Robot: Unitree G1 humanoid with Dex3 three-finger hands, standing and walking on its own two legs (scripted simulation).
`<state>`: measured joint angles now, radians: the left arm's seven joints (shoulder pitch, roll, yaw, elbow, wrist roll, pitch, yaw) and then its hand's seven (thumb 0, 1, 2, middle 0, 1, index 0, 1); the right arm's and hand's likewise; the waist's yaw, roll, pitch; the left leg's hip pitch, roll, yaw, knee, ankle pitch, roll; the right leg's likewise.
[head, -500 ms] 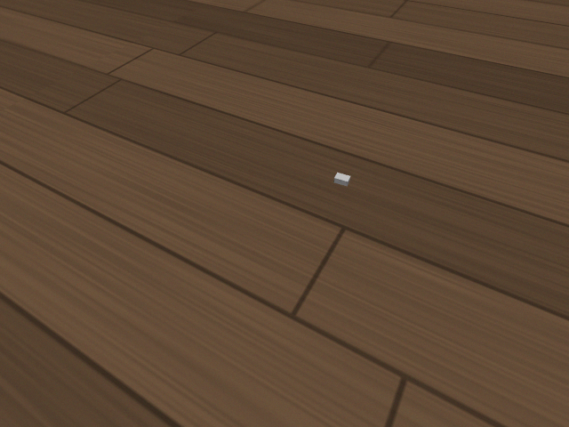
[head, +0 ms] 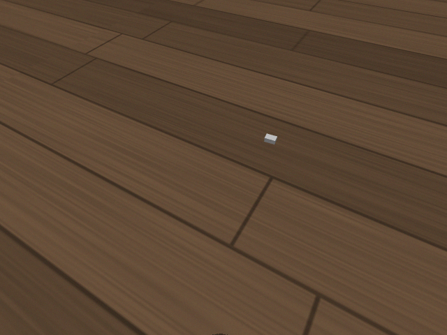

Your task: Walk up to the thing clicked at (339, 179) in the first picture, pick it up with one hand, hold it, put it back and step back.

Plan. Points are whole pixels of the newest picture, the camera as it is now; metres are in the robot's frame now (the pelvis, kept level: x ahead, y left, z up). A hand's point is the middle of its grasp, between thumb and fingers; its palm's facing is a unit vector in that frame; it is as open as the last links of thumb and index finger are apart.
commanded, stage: stand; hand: left
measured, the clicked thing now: (270, 139) +1.35 -0.26 -0.77
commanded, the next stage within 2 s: walk up in 0.62 s
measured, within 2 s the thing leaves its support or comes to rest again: neither
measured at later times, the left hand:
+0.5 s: hand out of the picture +0.09 +0.25 -0.16, palm faces -0.03 -0.94 -0.34, open 7.4 cm
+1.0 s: hand (141, 307) +0.21 +0.20 -0.15, palm faces -0.17 -0.89 -0.43, open 7.4 cm
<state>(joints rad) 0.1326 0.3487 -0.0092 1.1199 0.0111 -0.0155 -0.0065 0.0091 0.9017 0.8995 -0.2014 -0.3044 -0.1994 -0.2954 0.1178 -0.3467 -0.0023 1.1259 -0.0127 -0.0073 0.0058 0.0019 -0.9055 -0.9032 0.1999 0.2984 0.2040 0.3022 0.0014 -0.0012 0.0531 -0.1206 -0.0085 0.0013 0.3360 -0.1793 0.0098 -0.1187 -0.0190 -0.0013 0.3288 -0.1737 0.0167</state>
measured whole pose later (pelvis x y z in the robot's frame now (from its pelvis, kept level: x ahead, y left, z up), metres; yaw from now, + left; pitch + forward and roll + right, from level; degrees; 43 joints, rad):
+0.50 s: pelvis +0.01 +0.00 +0.00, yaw +0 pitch -2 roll +0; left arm 0.12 0.35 -0.01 1.11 0.01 -0.02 0.00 0.01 0.90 0.90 -0.20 -0.30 -0.20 -0.30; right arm 0.10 -0.35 0.00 1.12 -0.01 -0.01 0.00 0.00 -0.91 -0.90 0.20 0.30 0.20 0.30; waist 0.00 0.00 0.05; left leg -0.10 -0.01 0.00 0.33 -0.19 0.01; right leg -0.10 -0.02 0.00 0.32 -0.19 0.02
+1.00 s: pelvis +0.09 -0.08 -0.04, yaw -10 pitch -3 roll +0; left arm 0.25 0.44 0.10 0.95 0.04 -0.04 -0.10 0.01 0.90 0.90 -0.20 -0.30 -0.20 -0.30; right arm 0.28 -0.48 -0.10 0.99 -0.05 -0.03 0.03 0.00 -0.90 -0.90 0.20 0.30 0.20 0.30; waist 0.00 0.05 0.06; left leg -0.11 0.14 0.07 0.81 -0.52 0.02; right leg -0.39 -0.06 -0.06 0.70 -0.24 0.00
